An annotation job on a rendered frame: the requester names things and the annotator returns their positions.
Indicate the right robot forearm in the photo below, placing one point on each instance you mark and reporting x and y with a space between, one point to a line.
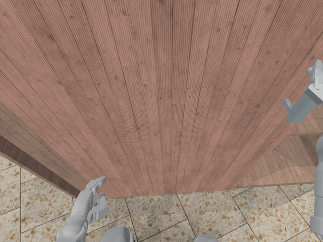
316 221

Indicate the right robot hand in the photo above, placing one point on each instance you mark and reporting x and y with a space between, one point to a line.
315 90

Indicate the handle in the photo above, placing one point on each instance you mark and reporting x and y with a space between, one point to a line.
295 114

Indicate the left robot thigh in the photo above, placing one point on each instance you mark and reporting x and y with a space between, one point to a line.
118 234

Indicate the left robot forearm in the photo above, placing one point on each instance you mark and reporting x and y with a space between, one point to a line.
74 229

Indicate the wardrobe door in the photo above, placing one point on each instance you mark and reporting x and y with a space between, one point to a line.
17 132
158 96

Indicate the left robot hand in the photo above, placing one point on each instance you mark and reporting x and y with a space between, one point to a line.
93 208

